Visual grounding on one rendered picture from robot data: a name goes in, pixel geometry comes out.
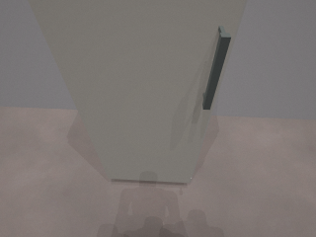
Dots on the fridge door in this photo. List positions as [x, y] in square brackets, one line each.
[136, 71]

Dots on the handle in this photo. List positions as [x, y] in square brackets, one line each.
[216, 67]

